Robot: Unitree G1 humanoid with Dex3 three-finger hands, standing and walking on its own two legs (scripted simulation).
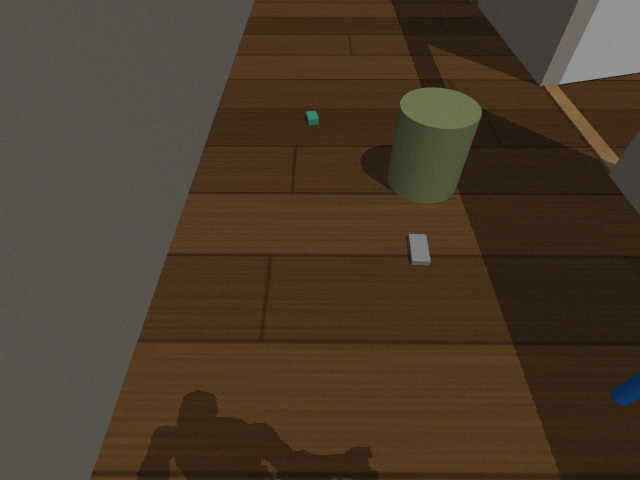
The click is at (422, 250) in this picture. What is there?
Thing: flat box
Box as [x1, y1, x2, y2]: [408, 234, 430, 265]
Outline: 409,234 408,243 411,264 429,265 430,260 425,234
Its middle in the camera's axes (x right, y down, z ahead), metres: +0.42 +0.04 +1.62
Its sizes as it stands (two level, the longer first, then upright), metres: 0.150 0.075 0.025
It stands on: the floor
